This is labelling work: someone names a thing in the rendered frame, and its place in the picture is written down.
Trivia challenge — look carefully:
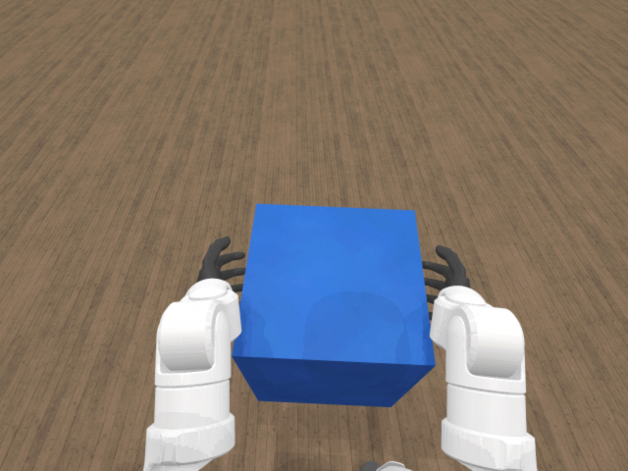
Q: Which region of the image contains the left robot forearm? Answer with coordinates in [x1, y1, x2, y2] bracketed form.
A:
[143, 279, 241, 471]

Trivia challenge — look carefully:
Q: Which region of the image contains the robot right hand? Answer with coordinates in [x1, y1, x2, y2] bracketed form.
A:
[422, 245, 470, 321]

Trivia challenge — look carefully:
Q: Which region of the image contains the carton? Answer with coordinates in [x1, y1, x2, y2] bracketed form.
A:
[232, 204, 436, 407]

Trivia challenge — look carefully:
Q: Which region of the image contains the right robot forearm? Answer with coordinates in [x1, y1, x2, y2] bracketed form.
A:
[430, 286, 538, 471]

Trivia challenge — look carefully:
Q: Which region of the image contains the robot left hand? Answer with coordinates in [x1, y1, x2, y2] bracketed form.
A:
[196, 236, 246, 305]

